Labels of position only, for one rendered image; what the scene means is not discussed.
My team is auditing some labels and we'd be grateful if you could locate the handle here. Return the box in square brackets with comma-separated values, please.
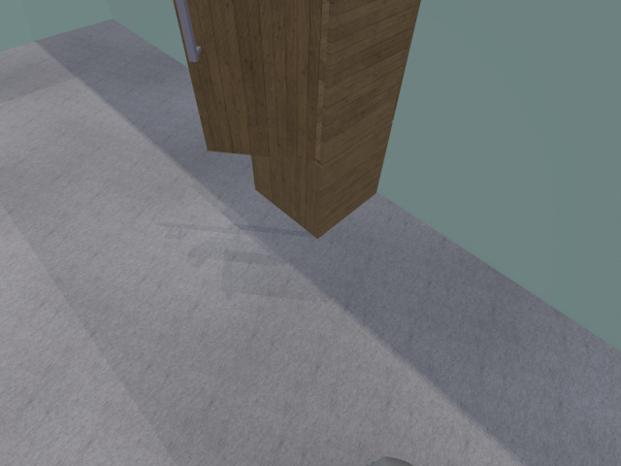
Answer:
[176, 0, 201, 62]

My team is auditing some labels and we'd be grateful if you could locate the cupboard door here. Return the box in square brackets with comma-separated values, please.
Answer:
[173, 0, 322, 161]

